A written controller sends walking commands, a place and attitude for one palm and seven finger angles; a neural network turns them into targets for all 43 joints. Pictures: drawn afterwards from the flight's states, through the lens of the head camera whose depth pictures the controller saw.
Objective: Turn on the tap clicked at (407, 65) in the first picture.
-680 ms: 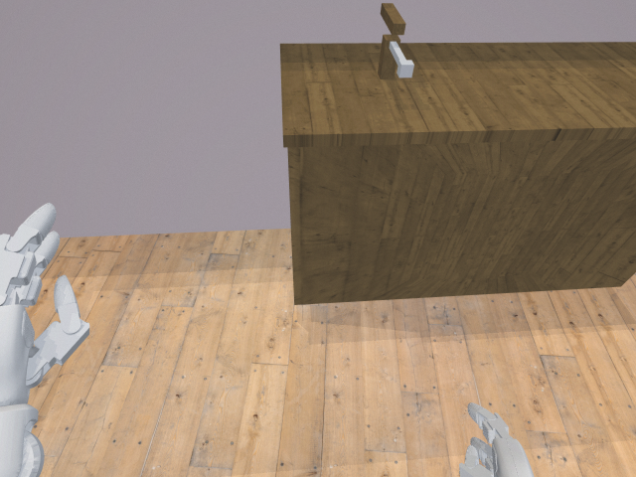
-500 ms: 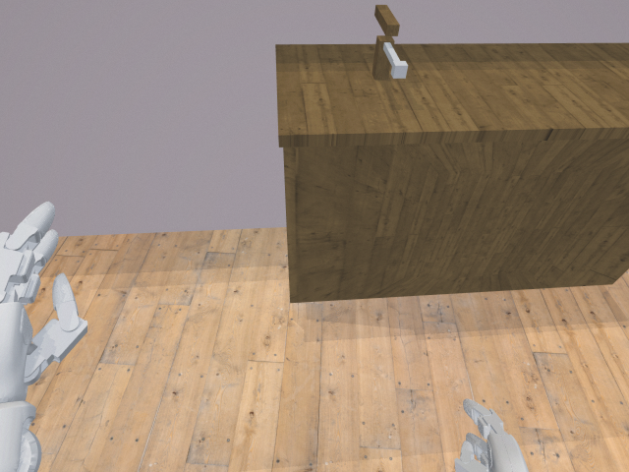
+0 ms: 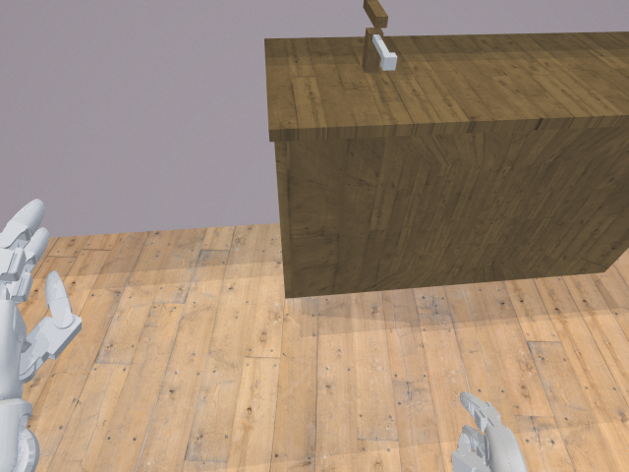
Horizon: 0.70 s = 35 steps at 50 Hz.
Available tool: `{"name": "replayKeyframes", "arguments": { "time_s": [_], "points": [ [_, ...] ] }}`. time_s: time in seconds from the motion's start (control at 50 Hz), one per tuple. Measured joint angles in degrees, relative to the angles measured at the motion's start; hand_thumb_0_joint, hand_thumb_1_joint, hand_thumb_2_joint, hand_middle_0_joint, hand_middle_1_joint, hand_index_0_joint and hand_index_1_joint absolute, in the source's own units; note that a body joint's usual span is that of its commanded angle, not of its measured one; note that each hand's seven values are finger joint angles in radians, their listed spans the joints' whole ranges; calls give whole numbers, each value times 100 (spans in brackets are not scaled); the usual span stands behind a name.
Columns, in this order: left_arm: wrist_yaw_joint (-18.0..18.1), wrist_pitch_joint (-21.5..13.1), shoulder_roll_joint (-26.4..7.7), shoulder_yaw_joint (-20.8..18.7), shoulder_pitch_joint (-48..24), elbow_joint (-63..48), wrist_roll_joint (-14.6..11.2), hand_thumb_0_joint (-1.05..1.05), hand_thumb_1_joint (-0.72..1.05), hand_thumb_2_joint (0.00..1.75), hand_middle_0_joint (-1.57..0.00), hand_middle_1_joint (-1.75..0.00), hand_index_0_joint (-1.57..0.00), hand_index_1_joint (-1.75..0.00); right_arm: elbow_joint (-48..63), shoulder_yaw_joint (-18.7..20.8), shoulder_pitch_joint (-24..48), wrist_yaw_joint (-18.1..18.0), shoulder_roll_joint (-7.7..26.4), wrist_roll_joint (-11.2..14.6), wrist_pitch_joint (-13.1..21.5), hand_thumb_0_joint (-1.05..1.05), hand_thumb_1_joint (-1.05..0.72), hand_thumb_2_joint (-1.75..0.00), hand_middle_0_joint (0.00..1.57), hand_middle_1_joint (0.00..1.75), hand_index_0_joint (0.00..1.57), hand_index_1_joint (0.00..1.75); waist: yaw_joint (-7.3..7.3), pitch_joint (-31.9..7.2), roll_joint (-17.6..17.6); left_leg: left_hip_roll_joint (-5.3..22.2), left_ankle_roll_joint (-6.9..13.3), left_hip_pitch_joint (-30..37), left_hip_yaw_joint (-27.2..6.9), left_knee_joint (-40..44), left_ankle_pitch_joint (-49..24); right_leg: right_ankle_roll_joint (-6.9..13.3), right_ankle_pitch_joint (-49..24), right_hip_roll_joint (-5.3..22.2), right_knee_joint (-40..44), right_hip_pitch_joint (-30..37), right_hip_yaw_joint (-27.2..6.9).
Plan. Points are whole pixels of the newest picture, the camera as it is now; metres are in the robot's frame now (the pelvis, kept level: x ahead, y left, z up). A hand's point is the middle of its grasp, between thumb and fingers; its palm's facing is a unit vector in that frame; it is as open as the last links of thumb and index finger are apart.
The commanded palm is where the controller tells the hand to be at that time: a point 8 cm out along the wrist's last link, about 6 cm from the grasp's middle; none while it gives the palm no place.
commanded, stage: walk to a spot facing it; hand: left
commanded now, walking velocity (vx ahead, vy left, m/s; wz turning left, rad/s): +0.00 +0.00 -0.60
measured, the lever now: (388, 61) +0.90 -0.07 +0.12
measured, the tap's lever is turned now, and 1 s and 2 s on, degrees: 0 0 0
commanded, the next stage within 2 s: turn to face it in 1.78 s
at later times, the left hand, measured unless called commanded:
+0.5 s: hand (160, 306) +0.23 +0.18 +0.15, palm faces +0.23 -0.87 -0.44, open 7.4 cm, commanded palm +0.19 +0.22 +0.18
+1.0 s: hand (306, 301) +0.24 +0.04 +0.18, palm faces -0.11 -0.90 -0.43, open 7.4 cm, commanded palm +0.22 +0.10 +0.18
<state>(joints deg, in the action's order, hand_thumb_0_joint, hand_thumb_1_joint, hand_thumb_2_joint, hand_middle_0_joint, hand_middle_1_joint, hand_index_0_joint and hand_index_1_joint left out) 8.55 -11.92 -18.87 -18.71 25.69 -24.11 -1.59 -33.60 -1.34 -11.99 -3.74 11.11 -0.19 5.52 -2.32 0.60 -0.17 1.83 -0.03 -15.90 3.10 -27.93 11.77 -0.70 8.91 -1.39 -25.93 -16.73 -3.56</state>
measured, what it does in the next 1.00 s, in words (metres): steps on the spot, turning right: right foot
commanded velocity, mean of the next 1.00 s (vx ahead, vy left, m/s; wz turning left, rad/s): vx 0.10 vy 0.00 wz -0.59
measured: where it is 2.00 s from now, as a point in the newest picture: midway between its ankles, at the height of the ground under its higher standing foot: outside the picture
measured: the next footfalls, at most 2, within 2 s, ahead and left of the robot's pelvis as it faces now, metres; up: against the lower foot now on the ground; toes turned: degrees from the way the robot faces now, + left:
right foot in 0.66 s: -0.02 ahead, -0.15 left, +0.00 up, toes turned -25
left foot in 1.02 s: +0.05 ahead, +0.05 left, +0.00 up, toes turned -29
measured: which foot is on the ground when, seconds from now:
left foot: down 0.00-0.66, up 0.68-1.00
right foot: down 0.00-0.42, up 0.44-0.64, down 0.66-1.00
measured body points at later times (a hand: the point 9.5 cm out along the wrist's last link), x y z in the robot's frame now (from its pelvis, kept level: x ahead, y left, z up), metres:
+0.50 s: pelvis -0.03 -0.01 -0.02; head -0.01 -0.03 +0.43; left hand +0.21 +0.23 +0.18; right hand +0.08 -0.28 -0.11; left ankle +0.02 +0.11 -0.74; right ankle +0.01 -0.12 -0.71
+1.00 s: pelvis -0.06 -0.05 -0.01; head -0.05 -0.05 +0.44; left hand +0.24 +0.09 +0.20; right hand -0.08 -0.35 -0.09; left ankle +0.01 +0.07 -0.73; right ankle -0.06 -0.13 -0.74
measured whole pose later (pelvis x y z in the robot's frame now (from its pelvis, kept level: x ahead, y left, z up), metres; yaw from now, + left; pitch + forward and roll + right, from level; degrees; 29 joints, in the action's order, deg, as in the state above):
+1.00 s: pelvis -0.06 -0.05 -0.01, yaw -33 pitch +2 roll +2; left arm 8.6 -14.6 -22.6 -21.4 29.8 -29.9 -2.4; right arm -33.3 0.5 -14.2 -1.6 15.4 -0.2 1.3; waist -0.7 -1.6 2.4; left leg 2.0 -1.3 -18.4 4.9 -35.2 25.5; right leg 4.6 11.6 -6.0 -32.2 -22.7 -6.2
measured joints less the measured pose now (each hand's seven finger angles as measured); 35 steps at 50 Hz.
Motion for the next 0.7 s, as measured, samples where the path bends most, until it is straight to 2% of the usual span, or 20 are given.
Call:
{"name": "replayKeyframes", "arguments": {
  "time_s": [0.08,0.22,0.26,0.34,0.42,0.44,0.46,0.52,0.56,0.62,0.64,0.66,0.68,0.7],
  "points": [
    [36,56,20,-35,-136,-57,-11,1,89,89,-21,-30,-20,-30,109,10,99,26,-40,12,-14,2,-90,-90,20,30,21,30,-38,48,76,59,-24,-153,206,-294,145,23,172,-74,-509,-339,-202],
    [-2,80,-17,-75,-172,-311,-71,1,89,89,-21,-30,-20,-30,304,52,158,87,-42,34,-128,1,-90,-90,20,30,21,30,46,147,97,228,-133,-488,401,-1024,504,142,534,-270,-1431,-867,-384],
    [-13,55,8,-60,-137,-392,-73,1,89,89,-21,-30,-21,-30,290,103,141,119,7,16,-187,1,-90,-90,20,30,21,30,73,133,75,212,-162,-623,360,-1235,850,170,546,-318,-1515,-982,-426],
    [-5,31,47,-74,-22,-514,-61,1,89,89,-21,-30,-21,-30,196,188,145,195,143,-11,-362,1,-91,-90,20,30,20,30,111,175,68,-22,-200,-631,102,-1305,1320,166,343,-401,-1328,-1061,-614],
    [-17,38,-166,-258,65,-550,-90,1,88,89,-21,-30,-21,-30,196,187,110,201,148,12,-503,2,-91,-90,20,30,20,30,148,275,277,-78,-90,-380,287,-747,378,92,170,-452,-1237,-1078,-895],
    [-28,41,-218,-309,80,-538,-99,1,88,89,-21,-30,-21,-30,222,180,81,182,140,24,-515,2,-91,-90,20,30,20,30,135,278,318,-57,-70,-359,373,-750,354,77,396,-462,-1389,-1148,-923],
    [-35,45,-245,-352,98,-509,-99,1,88,89,-21,-30,-21,-30,249,178,50,161,130,34,-509,2,-91,-90,20,30,20,30,115,269,320,-10,-61,-341,457,-785,416,26,806,-448,-1797,-1277,-818],
    [-44,55,-175,-350,131,-373,-84,1,89,89,-21,-30,-21,-30,245,193,-52,148,74,42,-384,2,-91,-90,20,30,20,30,60,252,138,244,-93,-222,623,-851,581,-132,1503,-209,-3045,-1473,-137],
    [-46,76,-68,-275,113,-338,-77,1,89,89,-21,-30,-21,-30,217,152,-110,180,42,49,-292,2,-91,-90,20,30,20,30,-24,242,-13,482,-175,-119,759,-857,614,-205,1663,7,-3040,-1289,256],
    [-45,58,-23,-163,-35,-262,-45,1,89,89,-21,-30,-20,-30,245,51,-172,270,-21,42,-141,2,-91,-90,20,30,20,30,-58,266,-186,834,-325,-95,911,-1026,702,-246,1561,206,-2210,-713,635],
    [-51,55,-70,-150,-112,-246,-26,1,89,89,-21,-30,-20,-30,279,14,-191,300,-50,41,-99,2,-91,-90,20,30,20,30,-44,278,-196,931,-385,-147,941,-1164,760,-227,1365,237,-1810,-482,695],
    [-61,42,-114,-146,-212,-237,-5,1,89,89,-21,-30,-20,-30,312,-18,-183,329,-64,43,-68,2,-91,-90,20,30,20,30,-28,313,-212,1040,-446,-232,955,-1354,837,-65,977,216,-1531,-378,741],
    [-68,15,-108,-120,-336,-215,20,1,89,89,-21,-30,-20,-30,305,-32,-125,348,-46,42,-67,1,-91,-90,20,30,20,30,22,392,-276,1088,-442,-355,826,-1595,981,136,912,122,-1598,-436,775],
    [-71,-4,-94,-90,-421,-204,14,1,89,89,-21,-30,-20,-30,267,-34,-51,360,-23,44,-97,1,-91,-90,20,30,21,30,69,439,-289,983,-431,-537,585,-1980,1314,294,977,63,-1700,-530,758]
  ]
}}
